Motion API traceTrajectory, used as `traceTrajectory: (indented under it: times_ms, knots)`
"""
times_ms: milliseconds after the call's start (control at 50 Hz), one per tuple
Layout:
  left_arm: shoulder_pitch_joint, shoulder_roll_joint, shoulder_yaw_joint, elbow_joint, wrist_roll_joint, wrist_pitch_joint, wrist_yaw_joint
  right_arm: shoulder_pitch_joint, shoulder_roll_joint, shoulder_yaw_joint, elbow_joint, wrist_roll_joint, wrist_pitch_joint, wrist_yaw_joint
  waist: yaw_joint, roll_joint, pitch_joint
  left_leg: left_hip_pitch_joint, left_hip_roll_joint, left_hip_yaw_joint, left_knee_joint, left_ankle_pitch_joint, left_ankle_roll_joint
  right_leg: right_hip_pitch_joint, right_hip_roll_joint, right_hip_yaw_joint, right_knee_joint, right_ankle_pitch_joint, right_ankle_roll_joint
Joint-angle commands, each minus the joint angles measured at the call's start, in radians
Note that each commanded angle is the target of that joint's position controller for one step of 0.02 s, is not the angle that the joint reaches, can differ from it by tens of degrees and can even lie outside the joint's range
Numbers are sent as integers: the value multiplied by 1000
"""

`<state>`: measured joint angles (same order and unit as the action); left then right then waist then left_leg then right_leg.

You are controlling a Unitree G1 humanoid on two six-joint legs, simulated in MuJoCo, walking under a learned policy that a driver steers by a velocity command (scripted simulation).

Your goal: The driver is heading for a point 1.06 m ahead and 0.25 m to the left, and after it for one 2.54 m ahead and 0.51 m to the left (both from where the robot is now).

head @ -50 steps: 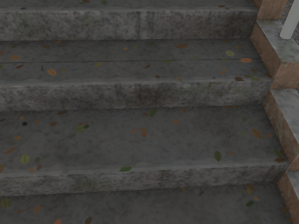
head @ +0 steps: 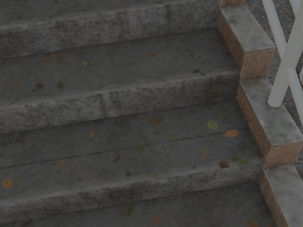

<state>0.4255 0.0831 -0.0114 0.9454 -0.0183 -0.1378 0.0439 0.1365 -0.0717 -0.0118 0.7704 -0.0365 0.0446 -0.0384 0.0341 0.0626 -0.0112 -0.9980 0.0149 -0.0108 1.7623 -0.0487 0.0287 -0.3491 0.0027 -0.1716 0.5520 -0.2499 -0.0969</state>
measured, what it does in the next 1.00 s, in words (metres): steps on the spot: left foot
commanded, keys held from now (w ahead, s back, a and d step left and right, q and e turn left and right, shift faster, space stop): no key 0.84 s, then w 0.16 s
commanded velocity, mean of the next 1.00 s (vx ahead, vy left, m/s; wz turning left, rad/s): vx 0.03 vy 0.00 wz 0.00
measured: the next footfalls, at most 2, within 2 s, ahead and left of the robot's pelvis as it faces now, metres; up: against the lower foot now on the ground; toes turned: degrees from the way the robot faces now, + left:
left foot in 0.22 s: +0.08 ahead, +0.14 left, +0.00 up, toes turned +2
right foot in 1.36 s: +0.36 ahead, -0.22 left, +0.15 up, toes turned -12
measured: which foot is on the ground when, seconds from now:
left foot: up 0.00-0.20, down 0.22-1.00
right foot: down 0.00-0.92, up 0.94-1.00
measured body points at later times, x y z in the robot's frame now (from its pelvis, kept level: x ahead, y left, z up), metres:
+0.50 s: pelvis +0.06 +0.05 +0.01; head +0.05 +0.07 +0.46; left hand +0.06 +0.27 -0.15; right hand +0.13 -0.16 -0.12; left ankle +0.04 +0.14 -0.73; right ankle +0.04 -0.07 -0.73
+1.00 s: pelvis +0.05 +0.06 +0.01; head +0.06 +0.06 +0.46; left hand +0.02 +0.27 -0.15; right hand +0.05 -0.17 -0.14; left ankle +0.04 +0.14 -0.73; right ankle +0.04 -0.06 -0.71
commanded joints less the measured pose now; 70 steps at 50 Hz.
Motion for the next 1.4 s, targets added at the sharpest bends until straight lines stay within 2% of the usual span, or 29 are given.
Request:
traceTrajectory:
  times_ms: [20,100,160,180,200,220,240,260,280,320,380,460,520,620,840,900,940,980,1060,1160,1200,1240,1280,1300,1320,1340,1360,1380,1400]
  knots:
    - [50,92,26,-33,3,-15,21,21,-48,-20,-26,-9,10,4,-31,-153,-17,-15,52,44,-104,40,-25,105,-220,257,-196,175,-89]
    - [-30,105,39,-69,49,-11,30,46,-25,-15,-5,-9,19,19,-46,-187,-91,194,71,34,-366,-63,-5,172,-256,256,-195,360,-149]
    - [-65,94,37,-101,56,32,31,51,16,9,5,24,10,14,-17,-258,-81,500,19,87,-872,-321,15,160,-254,206,-215,532,-121]
    - [-16,104,44,-81,62,46,31,96,-1,6,22,30,-2,9,8,-258,-80,584,-23,109,-1017,-281,17,194,-258,208,-179,629,-120]
    - [-13,129,50,-67,51,57,29,154,-2,5,40,47,-22,1,-21,-233,-60,680,-43,126,-1209,-150,35,206,-262,212,-134,690,-106]
    - [1,157,65,-58,32,69,25,190,-29,-3,59,42,-51,-1,-29,-193,-29,720,-46,112,-1405,-23,44,243,-219,186,-36,681,-81]
    - [45,167,78,-49,18,78,17,211,-82,-19,55,19,-82,-2,-17,-136,-19,806,21,13,-1487,56,43,188,-188,181,81,489,-40]
    - [151,105,68,-54,12,80,4,255,-140,-26,64,1,-95,0,33,104,-88,1026,237,-194,-1342,802,98,-13,-126,149,157,-62,29]
    - [133,62,51,-29,-3,97,-6,243,-78,-3,47,8,-87,-2,-6,116,-132,997,290,-209,-1336,862,215,-21,-89,142,170,-231,83]
    - [60,62,48,-35,22,125,1,120,-47,8,17,5,-81,-18,44,71,10,737,205,-176,-1436,327,171,100,-102,151,-8,-96,110]
    - [-7,114,49,-30,52,145,9,165,-75,-1,34,23,-84,-27,24,24,106,699,107,-108,-1465,102,70,124,-116,163,-113,13,108]
    - [-1,104,44,10,27,129,0,236,-79,-14,70,27,-95,-20,4,-24,27,864,98,-89,-1427,227,73,124,-117,157,-163,71,104]
    - [-1,102,43,27,39,132,5,240,-76,-12,77,29,-99,-19,-3,-43,26,866,94,-81,-1430,178,76,133,-119,161,-183,66,108]
    - [21,91,36,71,37,130,10,254,-83,-7,94,34,-101,-25,-10,-64,72,807,99,-94,-1476,-13,72,159,-119,170,-204,86,107]
    - [52,85,26,109,36,122,10,277,-88,0,121,39,-105,-18,-9,-55,84,787,91,-85,-1488,-77,68,163,-134,175,-213,83,95]
    - [45,86,26,105,39,124,9,292,-137,-16,128,39,-95,-18,-21,-11,101,756,85,-129,-1539,-436,104,122,-82,124,-141,-64,76]
    - [11,97,33,80,45,122,2,353,-212,-47,143,39,-79,-16,-60,48,148,777,151,-241,-1594,-715,180,-37,-34,59,11,-185,60]
    - [-46,85,37,42,52,114,-14,430,-235,-62,171,37,-73,-15,-110,104,189,790,260,-406,-1672,-866,275,-191,-51,54,208,-179,41]
    - [-169,132,71,-55,48,86,-37,421,-257,-76,204,17,-104,-22,-102,34,130,920,323,-463,-1692,-696,369,-537,-101,165,810,-266,28]
    - [-398,67,39,-255,49,68,-21,433,-215,-69,234,-18,-140,-12,-98,-42,41,1137,331,-313,-1617,-527,268,-1093,-135,284,1441,-423,12]
    - [-543,61,19,-374,45,67,-19,383,-241,-72,222,-20,-147,-13,-92,-43,100,1029,364,-246,-1683,-576,223,-1130,-183,292,1334,-454,21]
    - [-540,53,10,-415,23,68,-9,368,-244,-65,268,1,-147,-17,-58,-18,149,882,334,-137,-1725,-612,171,-1076,-175,251,1347,-419,32]
    - [-571,23,-7,-494,55,82,-26,327,-265,-68,299,1,-136,-25,-26,47,195,797,296,-65,-1820,-597,151,-1023,-237,225,1168,-336,12]
    - [-333,91,15,-390,80,108,-17,159,-269,-63,230,18,-109,3,78,-3,130,549,128,135,-1793,-361,172,-519,-195,111,812,-226,31]
    - [-263,75,23,-378,52,115,-14,183,-306,-78,198,46,-102,13,61,14,29,355,140,91,-1799,-143,206,-49,-137,46,714,-116,32]
    - [-253,38,32,-305,-52,131,-24,239,-276,-73,163,56,-129,29,-14,-59,-27,460,195,100,-1647,424,165,-4,-44,-79,611,-16,12]
    - [-47,54,46,-229,-61,144,-20,306,-333,-87,181,69,-147,42,44,-8,-148,709,192,105,-1354,1028,68,68,5,-52,475,149,-8]
    - [57,203,81,-214,-59,144,-45,236,-344,-91,164,76,-175,79,82,67,-350,748,148,79,-1099,922,-1,220,21,116,318,43,-39]
    - [56,343,107,-182,-11,128,-40,208,-219,-73,49,76,-173,100,88,-540,-442,420,-47,79,-620,-176,-112,447,-372,549,66,674,-220]
Keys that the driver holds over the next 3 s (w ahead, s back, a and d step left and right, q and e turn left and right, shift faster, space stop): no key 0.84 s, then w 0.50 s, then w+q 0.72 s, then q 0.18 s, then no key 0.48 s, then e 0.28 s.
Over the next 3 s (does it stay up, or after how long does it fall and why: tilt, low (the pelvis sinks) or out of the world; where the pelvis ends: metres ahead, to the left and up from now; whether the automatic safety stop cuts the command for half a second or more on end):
stays up -0.27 0.06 -0.15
